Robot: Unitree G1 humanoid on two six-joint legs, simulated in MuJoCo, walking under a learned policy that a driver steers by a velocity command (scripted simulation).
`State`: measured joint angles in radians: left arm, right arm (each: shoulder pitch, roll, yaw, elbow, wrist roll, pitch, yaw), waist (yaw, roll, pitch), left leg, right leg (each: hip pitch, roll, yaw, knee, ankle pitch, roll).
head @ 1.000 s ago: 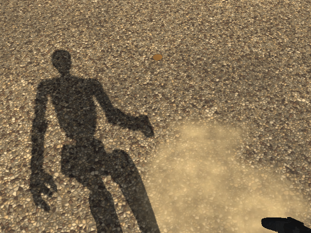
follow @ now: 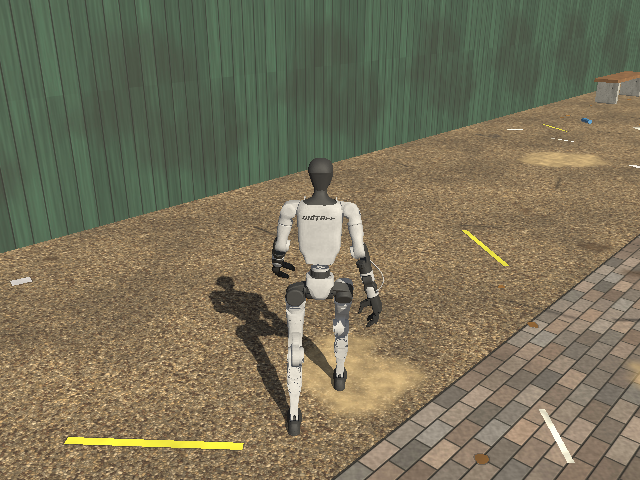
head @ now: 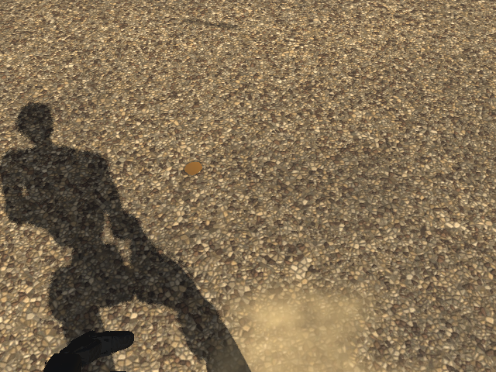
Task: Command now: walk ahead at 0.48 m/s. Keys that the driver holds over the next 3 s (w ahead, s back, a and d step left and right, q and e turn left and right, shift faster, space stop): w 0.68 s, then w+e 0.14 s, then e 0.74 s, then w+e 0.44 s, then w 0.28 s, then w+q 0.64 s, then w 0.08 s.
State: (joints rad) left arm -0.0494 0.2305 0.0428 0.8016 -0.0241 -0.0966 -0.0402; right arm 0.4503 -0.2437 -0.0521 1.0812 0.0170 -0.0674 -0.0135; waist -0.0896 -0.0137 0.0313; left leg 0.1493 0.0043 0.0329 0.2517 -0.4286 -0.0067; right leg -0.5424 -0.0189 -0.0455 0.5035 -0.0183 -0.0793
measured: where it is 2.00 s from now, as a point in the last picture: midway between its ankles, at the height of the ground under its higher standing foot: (238, 270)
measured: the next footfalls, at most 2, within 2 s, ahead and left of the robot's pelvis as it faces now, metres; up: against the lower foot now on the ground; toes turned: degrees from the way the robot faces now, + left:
right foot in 0.02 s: +0.20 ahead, -0.11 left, +0.00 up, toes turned -2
left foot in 0.58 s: +0.49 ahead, +0.14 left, +0.00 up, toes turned +3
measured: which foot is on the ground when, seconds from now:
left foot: down 0.00-0.04, up 0.06-0.56, down 0.58-1.00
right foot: up 0.00-0.00, down 0.02-0.58, up 0.60-1.00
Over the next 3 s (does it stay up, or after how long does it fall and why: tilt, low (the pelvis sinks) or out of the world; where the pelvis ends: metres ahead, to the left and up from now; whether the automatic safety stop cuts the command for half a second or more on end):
stays up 1.14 -0.46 0.01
